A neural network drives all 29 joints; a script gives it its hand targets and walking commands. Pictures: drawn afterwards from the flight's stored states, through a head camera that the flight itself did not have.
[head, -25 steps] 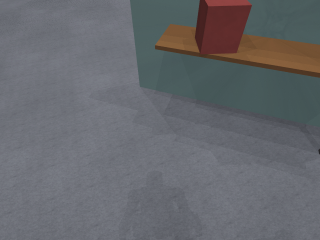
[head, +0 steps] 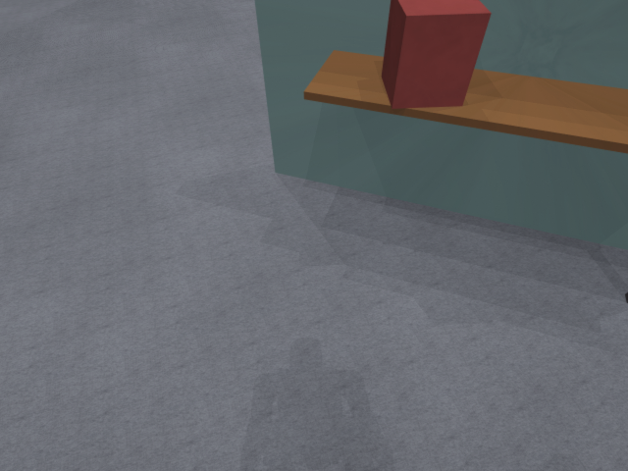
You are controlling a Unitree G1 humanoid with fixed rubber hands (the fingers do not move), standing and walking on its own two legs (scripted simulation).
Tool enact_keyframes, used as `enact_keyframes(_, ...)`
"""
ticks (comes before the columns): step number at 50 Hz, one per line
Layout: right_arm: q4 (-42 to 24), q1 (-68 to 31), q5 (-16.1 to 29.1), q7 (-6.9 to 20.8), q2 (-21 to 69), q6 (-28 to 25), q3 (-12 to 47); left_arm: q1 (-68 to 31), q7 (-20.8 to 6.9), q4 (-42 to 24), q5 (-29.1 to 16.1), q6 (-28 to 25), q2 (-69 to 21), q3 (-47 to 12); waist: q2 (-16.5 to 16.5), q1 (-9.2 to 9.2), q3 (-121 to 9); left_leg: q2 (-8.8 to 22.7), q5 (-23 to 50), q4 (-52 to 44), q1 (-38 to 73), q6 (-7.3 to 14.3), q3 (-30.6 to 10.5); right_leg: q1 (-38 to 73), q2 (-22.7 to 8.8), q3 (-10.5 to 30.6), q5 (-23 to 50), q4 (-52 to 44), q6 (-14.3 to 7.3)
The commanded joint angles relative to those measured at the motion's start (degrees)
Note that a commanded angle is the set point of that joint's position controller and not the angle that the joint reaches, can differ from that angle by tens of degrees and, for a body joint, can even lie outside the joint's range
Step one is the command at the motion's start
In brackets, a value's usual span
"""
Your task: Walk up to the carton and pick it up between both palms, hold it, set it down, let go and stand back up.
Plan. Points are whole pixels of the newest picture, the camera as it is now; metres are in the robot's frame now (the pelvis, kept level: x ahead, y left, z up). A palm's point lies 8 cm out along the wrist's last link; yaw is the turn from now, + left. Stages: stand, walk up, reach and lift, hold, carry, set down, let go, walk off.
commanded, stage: walk up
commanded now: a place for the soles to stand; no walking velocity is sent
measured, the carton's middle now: (428, 49) +1.17 -0.34 +0.00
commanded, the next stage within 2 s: none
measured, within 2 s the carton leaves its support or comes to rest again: neither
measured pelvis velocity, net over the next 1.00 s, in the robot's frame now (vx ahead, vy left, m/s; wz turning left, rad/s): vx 0.31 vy -0.08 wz -0.35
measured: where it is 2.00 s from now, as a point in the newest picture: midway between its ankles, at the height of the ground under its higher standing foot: (364, 332)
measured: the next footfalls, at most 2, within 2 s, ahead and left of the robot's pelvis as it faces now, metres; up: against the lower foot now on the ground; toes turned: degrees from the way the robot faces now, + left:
right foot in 0.28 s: +0.13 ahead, -0.19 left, +0.00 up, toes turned -14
left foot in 0.68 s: +0.38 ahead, +0.05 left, +0.00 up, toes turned -5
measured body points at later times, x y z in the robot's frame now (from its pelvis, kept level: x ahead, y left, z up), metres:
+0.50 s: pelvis +0.10 -0.07 -0.04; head +0.10 -0.08 +0.41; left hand +0.13 +0.20 -0.17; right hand +0.12 -0.34 -0.17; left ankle +0.16 +0.02 -0.68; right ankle +0.09 -0.18 -0.74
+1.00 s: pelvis +0.31 -0.08 -0.02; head +0.32 -0.09 +0.43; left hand +0.52 +0.13 -0.12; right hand +0.24 -0.36 -0.14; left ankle +0.34 +0.05 -0.74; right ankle +0.35 -0.22 -0.72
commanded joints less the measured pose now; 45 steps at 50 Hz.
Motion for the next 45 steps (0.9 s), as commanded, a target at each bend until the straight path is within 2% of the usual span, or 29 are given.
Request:
enact_keyframes(1, -6.29, 9.24, -2.85, 0.18, -14.03, -1.91, -4.18, 3.73, -1.17, -6.78, 0.85, -1.2, 10.43, 3.5, 5.35, -3.68, 4.1, 9.77, -33.41, -6.06, 4.78, 8.08, -11.95, -27.44, -1.57, 6.59, -30.11, 5.43, -4.66)
enact_keyframes(2, -5.43, 13.53, -2.9, 0.01, -14.54, -2.1, -4.47, 0.09, -1.54, -8.98, 1.06, -1.19, 8.81, 3.13, 10.14, -6.04, 5.29, 16.41, -39.34, -14.3, 6.56, 11.43, -20.52, -31.7, 1.09, -0.09, -21.32, 16.16, -2.59)
enact_keyframes(3, -5.78, 13.59, -3.26, -0.39, -15.52, -2.72, -4.82, -1.86, -1.82, -11.15, 2.27, -1.35, 7.69, 2.94, 10.0, -6.78, 9.23, 24.56, -37.62, -19.63, 5.56, 15.19, -28.45, -36.76, -2.0, -0.43, -16.24, 26.96, -0.84)
enact_keyframes(4, -6.37, 12.3, -3.28, -0.72, -15.14, -3.47, -4.72, -1.05, -2.18, -12.18, 2.98, -1.44, 7.24, 2.93, 6.37, -5.69, 11.0, 27.48, -33.11, -20.38, 4.54, 16.87, -30.33, -38.89, -4.87, 3.09, -13.97, 30.69, -0.61)
enact_keyframes(6, -8.03, 9.41, -3.15, -0.62, -14.88, -4.48, -4.85, 1.26, -2.88, -13.76, 3.04, -1.77, 7.04, 3.07, 5.62, -4.31, 10.57, 26.1, -26.16, -19.77, 1.64, 16.93, -24.48, -35.66, -7.75, 5.35, -11.93, 30.62, -0.38)
enact_keyframes(8, -9.69, 3.64, -3.12, -0.03, -15.36, -4.72, -5.13, 4.43, -3.84, -14.96, 2.3, -2.05, 7.32, 3.5, 8.7, -1.72, 8.89, 22.53, -22.81, -17.04, -4.58, 14.28, -13.45, -26.22, -8.73, 4.65, -11.4, 23.78, -0.18)
enact_keyframes(9, -10.31, 1.16, -3.02, 0.38, -15.24, -4.58, -5.05, 7.11, -4.13, -14.94, 2.11, -2.22, 7.18, 3.58, 9.08, -0.15, 8.66, 20.56, -21.82, -14.34, -8.39, 12.93, -8.56, -20.1, -8.21, 3.24, -11.1, 19.9, -0.39)
enact_keyframes(10, -11.02, -1.43, -2.91, 0.78, -15.27, -4.29, -4.93, 11.98, -4.18, -14.23, 1.91, -2.46, 6.87, 3.78, 8.18, 2.73, 7.92, 17.85, -23.09, -9.99, -14.48, 11.24, -2.79, -10.02, -6.67, 0.49, -8.11, 14.82, -0.58)
enact_keyframes(11, -12.17, -4.62, -2.81, 1.24, -15.59, -3.78, -4.84, 19.84, -4.01, -12.3, 1.71, -2.72, 6.57, 4.16, 6.29, 6.84, 6.28, 14.25, -26.69, -3.33, -21.58, 9.44, 2.78, 2.46, -3.82, -3.23, -2.49, 9.66, -0.63)
enact_keyframes(12, -13.16, -4.82, -3.34, 1.86, -14.6, -3.18, -4.23, 28.2, -3.59, -9.59, 1.67, -3.13, 8.83, 5.32, -2.7, 10.04, 4.06, 8.84, -28.52, 11.89, -27.12, 8.12, 7.16, 12.0, 0.13, -4.24, -2.44, 8.58, -0.27)
enact_keyframes(13, -14.98, -3.41, -3.35, 2.67, -10.27, -2.88, -2.47, 33.13, -2.93, -8.86, 1.73, -3.32, 13.82, 6.54, -19.79, 12.2, 3.49, 1.75, -23.6, 32.98, -32.98, 5.8, 12.59, 12.89, -3.99, 6.69, -13.79, 1.15, -0.81)
enact_keyframes(14, -17.65, -0.78, -2.45, 3.38, -9.04, -2.21, -1.35, 31.07, -2.41, -11.01, 1.88, -3.13, 18.78, 6.74, -22.51, 9.19, 3.94, -1.07, -20.5, 43.19, -36.34, 3.36, 5.26, 4.9, -14.24, 36.81, -39.01, -14.41, -6.23)
enact_keyframes(15, -17.99, 1.59, -2.09, 3.53, -11.45, -0.99, -1.94, 23.53, -1.49, -14.14, 0.89, -2.0, 21.53, 7.15, -15.21, 5.95, 7.4, 1.7, -18.96, 47.23, -36.92, 2.77, 0.28, -2.7, -20.14, 49.11, -54.32, -23.39, -11.24)
enact_keyframes(16, -19.09, 1.58, -2.71, 3.79, -13.12, -0.48, -2.12, 17.43, -0.82, -16.36, 0.63, -1.9, 22.09, 7.38, -11.26, 4.03, 10.74, 4.0, -16.81, 49.61, -37.18, 2.02, -1.98, -8.58, -22.06, 50.68, -54.57, -25.3, -13.65)
enact_keyframes(18, -19.99, 1.01, -2.87, 4.12, -15.08, -0.97, -2.31, 13.24, -0.6, -18.23, 1.33, -2.97, 20.33, 6.46, -8.82, 3.31, 10.5, 7.03, -12.44, 48.96, -37.54, 0.98, -2.57, -8.37, -21.37, 41.21, -42.06, -19.26, -15.13)
enact_keyframes(21, -22.12, 3.53, -2.71, 4.81, -16.2, -1.68, -3.08, 11.75, -0.8, -18.68, 2.3, -4.16, 17.72, 4.64, -7.28, 2.21, 8.3, 9.84, -9.63, 45.27, -34.13, 0.19, -4.31, -10.99, -21.31, 33.63, -32.88, -15.91, -16.11)
enact_keyframes(25, -26.37, -0.03, -1.87, 5.6, -14.69, -1.64, -2.95, 9.72, -0.57, -19.67, 3.08, -5.0, 18.57, 4.09, -4.71, 1.8, 10.81, 10.24, -6.08, 32.25, -30.72, 0.68, -4.01, -14.63, -18.4, 24.43, -24.27, -13.25, -16.36)
enact_keyframes(29, -29.26, -1.3, -1.21, 5.83, -13.49, -3.08, -2.98, 9.05, -1.47, -21.16, 2.74, -5.06, 20.22, 4.09, -3.93, 1.33, 7.8, 7.31, 1.16, 22.45, -19.34, 2.4, 0.5, -17.22, -15.57, 16.65, -15.96, -7.96, -14.45)
enact_keyframes(30, -29.34, 0.19, -1.2, 5.65, -13.46, -3.42, -3.16, 8.1, -1.74, -21.73, 2.58, -4.88, 20.57, 4.06, -3.74, 0.28, 6.81, 6.19, 2.01, 20.5, -14.41, 2.79, 2.16, -19.37, -14.92, 14.94, -14.67, -6.01, -13.73)
enact_keyframes(32, -28.02, 7.64, -1.59, 4.8, -14.69, -4.32, -4.03, 6.8, -2.46, -22.97, 2.18, -4.35, 19.69, 3.5, -0.74, -3.98, 3.52, 2.67, 3.4, 15.29, 0.28, 3.24, 5.89, -25.47, -11.13, 9.44, -11.55, 3.61, -11.07)
enact_keyframes(33, -25.97, 14.75, -2.0, 4.09, -17.17, -4.87, -5.16, 9.05, -2.97, -23.32, 2.05, -4.25, 17.25, 2.61, 5.25, -6.9, -1.2, 0.93, 0.85, 13.47, 11.07, 4.05, 5.32, -27.66, -7.13, 5.08, -3.05, 17.11, -8.99)
enact_keyframes(34, -25.4, 20.12, -2.83, 3.2, -21.75, -5.32, -6.4, 13.0, -3.5, -23.96, 1.12, -4.3, 13.26, 1.31, 16.82, -8.93, -6.13, 9.66, -11.62, 6.15, 14.68, 6.89, -9.4, -30.26, -1.17, -0.44, -0.58, 37.14, -5.11)
enact_keyframes(35, -27.72, 18.57, -2.75, 2.38, -27.39, -5.01, -7.15, 17.6, -3.54, -25.86, -0.13, -3.92, 13.43, 1.51, 24.82, -6.16, -9.63, 24.92, -26.53, -11.46, 12.8, 14.24, -41.35, -33.6, 5.3, -1.28, -18.57, 48.88, -1.8)
enact_keyframes(36, -28.24, 13.24, -0.67, 1.91, -27.4, -4.05, -7.38, 15.45, -3.27, -26.54, 0.54, -2.5, 17.53, 3.06, 19.38, -3.9, -6.1, 27.67, -40.31, -15.63, 9.02, 19.19, -48.36, -36.18, 0.17, 2.8, -19.71, 55.19, -1.35)
enact_keyframes(37, -28.68, 11.21, 0.32, 1.58, -24.3, -4.02, -6.62, 10.01, -3.4, -27.93, 1.48, -1.55, 19.2, 3.32, 13.39, -4.01, -1.02, 28.8, -41.21, -16.49, 3.99, 19.51, -46.35, -38.91, -2.1, 4.05, -16.58, 57.13, -1.06)
enact_keyframes(38, -29.06, 9.83, 0.15, 1.45, -22.18, -4.32, -5.54, 6.38, -3.53, -29.31, 2.12, -1.48, 18.57, 3.46, 10.22, -4.64, 3.18, 26.72, -32.21, -15.61, 1.17, 17.73, -37.7, -39.84, -3.62, 4.89, -13.33, 55.65, -1.08)
enact_keyframes(40, -28.38, 6.96, -0.61, 1.21, -21.22, -5.11, -4.42, 6.21, -4.0, -29.97, 2.29, -1.96, 16.22, 3.45, 8.67, -3.48, 4.1, 24.28, -10.29, -11.31, -3.56, 16.19, -24.09, -34.7, -5.34, 5.46, -11.85, 51.33, -0.63)
enact_keyframes(41, -27.68, 6.05, -0.95, 1.39, -21.05, -5.48, -4.1, 7.59, -4.11, -29.96, 1.99, -2.11, 15.15, 3.22, 9.38, -2.4, 3.15, 23.76, -5.24, -9.88, -6.21, 16.18, -19.4, -31.24, -5.89, 5.47, -11.74, 48.54, -0.44)
enact_keyframes(45, -27.42, 2.81, -2.26, 2.18, -21.31, -5.68, -3.48, 6.6, -5.37, -31.61, 0.18, -2.58, 12.83, 2.67, 12.31, -0.44, 3.48, 20.05, 0.47, -9.34, -10.21, 14.42, -4.44, -22.68, -6.03, 1.53, -9.96, 28.62, -0.6)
